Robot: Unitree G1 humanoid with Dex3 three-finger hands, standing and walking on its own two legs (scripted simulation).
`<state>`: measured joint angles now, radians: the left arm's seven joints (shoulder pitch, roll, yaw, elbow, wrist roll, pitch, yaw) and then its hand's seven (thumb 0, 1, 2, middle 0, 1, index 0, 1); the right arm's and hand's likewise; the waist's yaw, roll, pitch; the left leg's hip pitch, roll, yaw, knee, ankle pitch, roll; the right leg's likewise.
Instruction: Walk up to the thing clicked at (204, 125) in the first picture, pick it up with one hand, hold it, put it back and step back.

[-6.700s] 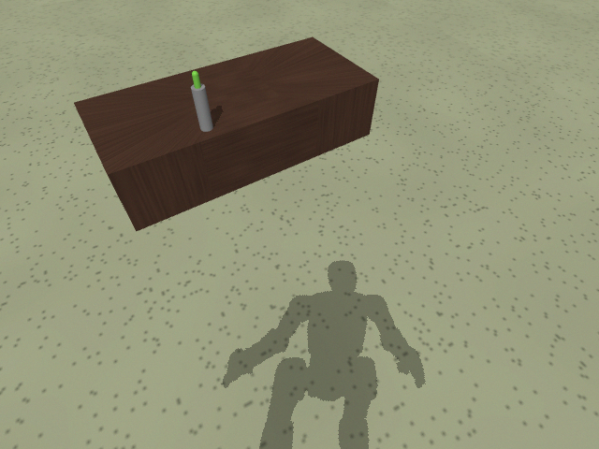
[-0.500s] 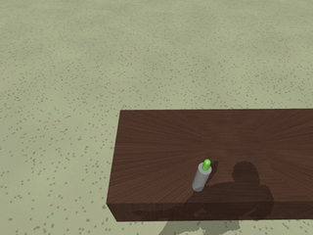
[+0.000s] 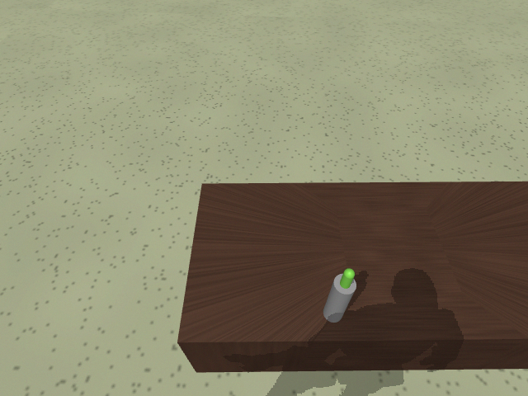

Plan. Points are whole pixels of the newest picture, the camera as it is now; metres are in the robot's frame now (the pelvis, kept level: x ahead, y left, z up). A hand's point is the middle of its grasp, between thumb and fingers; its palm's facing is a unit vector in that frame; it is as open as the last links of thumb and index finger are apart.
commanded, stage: stand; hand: right
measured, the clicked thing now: (340, 294) +0.41 -0.19 -0.33
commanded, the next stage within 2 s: go down in 0.68 s
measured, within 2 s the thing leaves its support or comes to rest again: neither
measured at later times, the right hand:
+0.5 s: hand out of the picture +0.08 -0.25 -0.16, palm faces -0.02 +0.94 -0.33, open 7.4 cm
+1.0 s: hand out of the picture +0.14 -0.26 -0.16, palm faces +0.07 +0.95 -0.32, open 10.5 cm
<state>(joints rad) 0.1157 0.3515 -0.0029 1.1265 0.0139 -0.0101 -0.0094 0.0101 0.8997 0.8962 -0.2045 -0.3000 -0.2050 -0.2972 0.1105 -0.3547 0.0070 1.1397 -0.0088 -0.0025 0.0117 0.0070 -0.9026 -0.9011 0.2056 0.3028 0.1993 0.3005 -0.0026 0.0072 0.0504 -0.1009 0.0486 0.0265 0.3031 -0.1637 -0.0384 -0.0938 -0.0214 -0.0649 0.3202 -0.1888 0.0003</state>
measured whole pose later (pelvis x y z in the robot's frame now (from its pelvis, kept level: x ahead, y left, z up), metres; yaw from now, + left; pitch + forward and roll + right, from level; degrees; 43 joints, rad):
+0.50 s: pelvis +0.00 +0.00 +0.00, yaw +0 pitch -2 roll +0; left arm 0.11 0.35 -0.01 1.12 0.02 -0.01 -0.01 0.01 0.90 0.90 -0.20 -0.30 -0.21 -0.30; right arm 0.11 -0.36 0.01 1.13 -0.01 0.00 0.01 0.01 -0.90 -0.90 0.21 0.30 0.20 0.30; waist 0.00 0.01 0.04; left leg -0.09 0.05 0.03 0.30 -0.17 -0.04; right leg -0.09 -0.02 -0.06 0.32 -0.19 0.00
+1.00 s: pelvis -0.02 +0.01 -0.01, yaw -1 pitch +3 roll +0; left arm 0.21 0.26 0.02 0.82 -0.02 -0.04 0.03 0.01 0.90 0.90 -0.21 -0.31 -0.21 -0.30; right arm -0.05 -0.35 -0.17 1.04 -0.07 0.01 0.04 0.01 -0.55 -0.55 0.11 0.13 0.09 0.12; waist 0.01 0.02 0.05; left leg -0.31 0.04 0.05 0.48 -0.22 -0.03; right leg -0.32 -0.03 -0.04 0.51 -0.24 0.00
